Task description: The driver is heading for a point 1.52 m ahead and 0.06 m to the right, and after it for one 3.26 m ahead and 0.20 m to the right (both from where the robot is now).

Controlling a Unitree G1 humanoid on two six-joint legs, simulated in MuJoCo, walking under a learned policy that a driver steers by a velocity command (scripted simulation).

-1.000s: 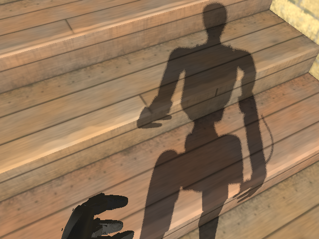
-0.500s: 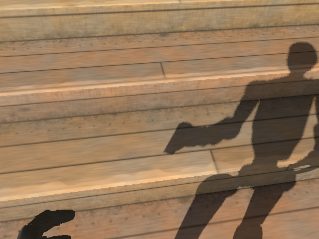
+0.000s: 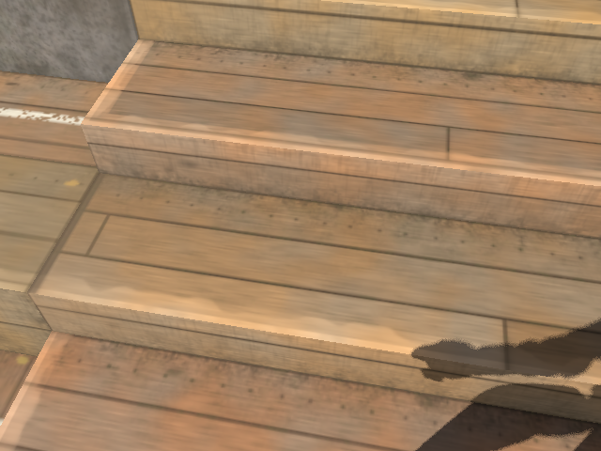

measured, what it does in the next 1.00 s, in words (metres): steps on the spot: left foot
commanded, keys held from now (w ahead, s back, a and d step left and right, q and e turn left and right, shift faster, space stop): q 0.20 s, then no key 0.30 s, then e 0.50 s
